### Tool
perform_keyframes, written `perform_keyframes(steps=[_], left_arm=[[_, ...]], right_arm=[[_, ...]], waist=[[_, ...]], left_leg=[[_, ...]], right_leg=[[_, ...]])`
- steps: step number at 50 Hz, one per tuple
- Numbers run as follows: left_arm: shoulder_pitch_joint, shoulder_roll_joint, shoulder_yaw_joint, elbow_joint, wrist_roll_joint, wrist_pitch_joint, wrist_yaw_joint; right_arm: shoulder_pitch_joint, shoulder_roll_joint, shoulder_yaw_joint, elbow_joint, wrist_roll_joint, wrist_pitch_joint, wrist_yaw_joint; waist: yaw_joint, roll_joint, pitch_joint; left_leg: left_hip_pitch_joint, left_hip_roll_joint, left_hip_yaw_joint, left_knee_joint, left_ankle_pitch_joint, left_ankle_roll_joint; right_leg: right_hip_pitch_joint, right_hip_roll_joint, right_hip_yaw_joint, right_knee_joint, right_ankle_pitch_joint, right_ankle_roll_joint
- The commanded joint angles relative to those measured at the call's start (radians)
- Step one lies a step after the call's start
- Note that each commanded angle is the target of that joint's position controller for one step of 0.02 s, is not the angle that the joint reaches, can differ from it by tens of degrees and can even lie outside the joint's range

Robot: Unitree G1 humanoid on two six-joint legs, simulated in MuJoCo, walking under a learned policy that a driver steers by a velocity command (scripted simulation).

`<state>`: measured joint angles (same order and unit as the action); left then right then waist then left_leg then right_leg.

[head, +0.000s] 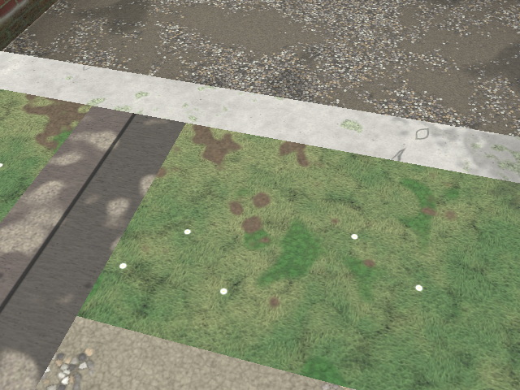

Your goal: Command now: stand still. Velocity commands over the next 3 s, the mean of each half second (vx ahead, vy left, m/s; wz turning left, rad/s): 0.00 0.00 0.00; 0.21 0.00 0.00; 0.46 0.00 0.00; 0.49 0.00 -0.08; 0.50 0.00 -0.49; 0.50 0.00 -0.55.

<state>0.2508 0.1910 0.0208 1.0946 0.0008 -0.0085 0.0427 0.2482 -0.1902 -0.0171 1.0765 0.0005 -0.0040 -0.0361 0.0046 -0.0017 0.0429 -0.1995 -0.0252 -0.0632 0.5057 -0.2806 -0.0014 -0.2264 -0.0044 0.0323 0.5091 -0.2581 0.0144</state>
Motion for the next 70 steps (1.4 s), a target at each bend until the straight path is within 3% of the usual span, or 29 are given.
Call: perform_keyframes(steps=[1,30,31,33,34,36,39,40,41,43,44,45,46,47,48,50,52,56,58,60,62,63,64,65,66,67,68,69,70], left_arm=[[0.051,0.094,0.013,-0.017,0.000,-0.005,0.003],[0.102,0.069,0.004,-0.015,-0.003,-0.005,0.002],[0.122,0.056,0.001,-0.004,-0.002,-0.004,0.003],[0.125,0.086,0.012,-0.007,-0.013,-0.001,0.008],[0.123,0.095,0.015,-0.014,-0.016,-0.005,0.009],[0.142,0.098,0.019,-0.023,-0.025,-0.028,0.003],[0.222,0.146,0.038,-0.014,-0.031,-0.057,-0.011],[0.223,0.166,0.045,-0.018,-0.031,-0.060,-0.014],[0.200,0.168,0.046,-0.032,-0.031,-0.060,-0.016],[0.069,0.169,0.043,-0.085,-0.037,-0.058,-0.020],[-0.017,0.148,0.038,-0.121,-0.041,-0.060,-0.022],[-0.070,0.071,0.020,-0.159,-0.046,-0.079,-0.024],[-0.077,0.068,0.017,-0.187,-0.040,-0.106,-0.024],[-0.065,0.104,0.025,-0.180,-0.040,-0.120,-0.033],[-0.031,0.099,0.024,-0.168,-0.043,-0.127,-0.045],[-0.064,0.112,0.033,-0.178,-0.032,-0.133,-0.054],[-0.098,0.088,0.032,-0.195,-0.028,-0.126,-0.065],[-0.297,0.032,0.000,-0.284,-0.023,-0.112,-0.077],[-0.345,0.059,0.001,-0.315,-0.030,-0.106,-0.080],[-0.363,0.099,0.007,-0.336,-0.036,-0.104,-0.084],[-0.312,0.146,0.027,-0.337,-0.032,-0.109,-0.086],[-0.219,0.174,0.043,-0.315,-0.033,-0.108,-0.082],[-0.052,0.212,0.066,-0.265,-0.038,-0.103,-0.076],[0.127,0.265,0.084,-0.224,-0.033,-0.095,-0.066],[0.232,0.358,0.102,-0.195,-0.004,-0.092,-0.069],[0.213,0.269,0.077,-0.186,-0.002,-0.091,-0.074],[0.097,0.216,0.061,-0.199,-0.011,-0.096,-0.073],[-0.012,0.181,0.049,-0.224,-0.013,-0.101,-0.075],[-0.070,0.154,0.040,-0.232,-0.003,-0.106,-0.082]], right_arm=[[0.048,-0.092,-0.013,-0.016,0.000,-0.006,-0.003],[0.113,-0.065,-0.002,0.009,0.002,-0.007,-0.009],[0.135,-0.052,0.001,0.020,0.001,-0.006,-0.009],[0.136,-0.075,-0.008,0.016,0.011,-0.004,-0.014],[0.130,-0.079,-0.010,0.006,0.013,-0.009,-0.015],[0.122,-0.062,-0.008,-0.011,0.021,-0.035,-0.009],[0.083,-0.024,-0.003,-0.043,0.025,-0.076,0.011],[0.082,-0.010,0.000,-0.051,0.027,-0.086,0.017],[0.082,-0.015,-0.001,-0.054,0.027,-0.094,0.021],[0.196,-0.006,-0.004,-0.019,0.030,-0.102,0.023],[0.312,-0.039,-0.016,0.022,0.027,-0.102,0.020],[0.455,-0.155,-0.049,0.064,0.030,-0.105,0.022],[0.517,-0.230,-0.066,0.062,0.021,-0.115,0.035],[0.446,-0.159,-0.045,0.041,0.003,-0.123,0.037],[0.386,-0.123,-0.034,0.015,0.002,-0.125,0.041],[0.324,-0.097,-0.019,-0.006,0.009,-0.111,0.047],[0.344,-0.057,-0.004,-0.004,0.002,-0.089,0.040],[0.303,-0.120,-0.007,-0.047,-0.004,-0.080,0.011],[0.330,-0.166,-0.020,-0.043,0.008,-0.089,0.006],[0.331,-0.173,-0.028,-0.039,0.021,-0.092,0.005],[0.314,-0.187,-0.036,-0.043,0.015,-0.086,0.007],[0.302,-0.195,-0.041,-0.047,0.005,-0.076,0.008],[0.288,-0.189,-0.039,-0.055,-0.003,-0.065,0.010],[0.270,-0.169,-0.028,-0.083,-0.015,-0.064,0.016],[0.416,0.005,0.015,-0.095,-0.013,-0.085,0.033],[0.388,-0.048,0.004,-0.074,0.016,-0.118,0.042],[0.250,-0.135,-0.020,-0.123,0.047,-0.134,0.044],[0.164,-0.155,-0.024,-0.146,0.048,-0.138,0.037],[0.132,-0.154,-0.033,-0.149,0.037,-0.132,0.027]], waist=[[0.000,0.001,0.013],[-0.002,0.001,0.025],[-0.002,0.000,0.000],[-0.002,-0.008,0.045],[-0.001,-0.015,0.087],[0.008,-0.033,0.124],[0.034,-0.125,0.095],[0.025,-0.167,0.089],[0.012,-0.163,0.099],[-0.076,-0.150,0.117],[-0.127,-0.076,0.118],[-0.164,0.194,0.093],[-0.170,0.324,0.079],[-0.115,0.173,0.094],[-0.080,0.113,0.086],[-0.054,0.059,0.080],[-0.054,0.088,0.066],[-0.071,0.082,0.114],[-0.068,0.115,0.118],[-0.049,0.117,0.126],[0.002,0.132,0.058],[0.053,0.153,-0.019],[0.132,0.155,-0.119],[0.202,0.104,-0.241],[0.118,-0.213,-0.449],[0.133,-0.220,-0.462],[0.102,-0.171,-0.239],[0.068,-0.057,-0.143],[0.030,-0.004,-0.090]], left_leg=[[-0.048,0.021,-0.008,-0.098,0.106,0.023],[-0.058,0.019,0.005,-0.090,0.102,0.013],[-0.047,0.009,0.016,-0.095,0.008,0.015],[-0.106,-0.018,0.033,-0.065,-0.303,0.042],[-0.152,-0.009,0.021,-0.060,-0.402,0.060],[-0.207,0.018,-0.005,-0.033,-0.402,0.081],[-0.277,-0.003,0.051,0.124,-0.239,0.074],[-0.263,-0.007,0.079,0.181,-0.174,0.076],[-0.212,0.003,0.076,0.190,-0.153,0.090],[0.013,0.007,0.070,0.014,-0.153,0.123],[0.179,0.051,-0.017,-0.091,-0.126,0.132],[0.313,0.208,-0.313,-0.241,-0.237,0.197],[0.394,0.391,-0.632,-0.329,-0.127,0.284],[0.395,0.398,-0.602,-0.296,-0.029,0.281],[0.395,0.365,-0.496,-0.286,0.059,0.256],[0.390,0.314,-0.317,-0.303,0.252,0.209],[0.346,0.254,-0.188,-0.329,0.357,0.176],[0.089,0.178,-0.050,-0.415,0.333,0.168],[0.072,0.206,-0.051,-0.454,0.317,0.176],[0.152,0.238,-0.042,-0.433,0.382,0.165],[0.255,0.259,-0.021,-0.314,0.695,0.137],[0.285,0.254,-0.001,-0.188,0.897,0.121],[0.247,0.219,0.028,0.011,0.998,0.098],[0.029,0.183,0.036,0.294,0.772,0.072],[-0.334,-0.018,0.032,0.727,0.042,0.009],[-0.447,-0.030,-0.107,0.886,-0.246,0.033],[-0.543,0.033,-0.073,0.925,-0.192,0.053],[-0.503,0.093,-0.046,0.880,-0.085,0.062],[-0.444,0.129,-0.026,0.824,-0.024,0.062]], right_leg=[[0.006,-0.010,0.002,-0.086,0.085,-0.020],[-0.007,-0.004,0.003,-0.086,0.081,-0.030],[0.004,0.005,-0.005,-0.093,-0.019,-0.031],[-0.048,0.022,-0.005,-0.083,-0.348,-0.061],[-0.090,0.005,0.023,-0.094,-0.461,-0.082],[-0.097,-0.048,0.101,-0.118,-0.503,-0.121],[0.001,-0.184,0.324,-0.225,-0.550,-0.208],[-0.004,-0.246,0.418,-0.279,-0.565,-0.240],[-0.060,-0.268,0.452,-0.304,-0.548,-0.250],[-0.228,-0.203,0.334,-0.252,-0.467,-0.200],[-0.353,-0.122,0.208,-0.112,-0.342,-0.147],[-0.500,0.025,-0.029,0.235,-0.169,-0.070],[-0.657,0.049,-0.034,0.486,-0.246,-0.060],[-0.724,-0.004,0.032,0.647,-0.233,-0.079],[-0.746,-0.032,0.041,0.712,-0.157,-0.095],[-0.773,-0.086,0.010,0.693,-0.042,-0.100],[-0.718,-0.100,-0.035,0.628,0.020,-0.082],[-0.476,-0.047,-0.108,0.250,0.232,-0.039],[-0.371,-0.023,-0.113,0.146,0.274,-0.043],[-0.355,-0.019,-0.092,0.066,0.283,-0.068],[-0.265,0.014,-0.098,0.036,0.252,-0.102],[-0.151,0.043,-0.114,0.053,0.220,-0.122],[0.051,0.063,-0.124,0.048,0.212,-0.150],[0.362,-0.078,0.035,0.072,0.171,-0.201],[0.714,-0.372,0.561,-0.039,-0.054,-0.384],[0.678,-0.392,0.800,-0.233,-0.153,-0.387],[0.498,-0.354,0.630,-0.250,-0.140,-0.320],[0.302,-0.319,0.468,-0.273,-0.029,-0.285],[0.150,-0.277,0.352,-0.299,0.079,-0.262]])
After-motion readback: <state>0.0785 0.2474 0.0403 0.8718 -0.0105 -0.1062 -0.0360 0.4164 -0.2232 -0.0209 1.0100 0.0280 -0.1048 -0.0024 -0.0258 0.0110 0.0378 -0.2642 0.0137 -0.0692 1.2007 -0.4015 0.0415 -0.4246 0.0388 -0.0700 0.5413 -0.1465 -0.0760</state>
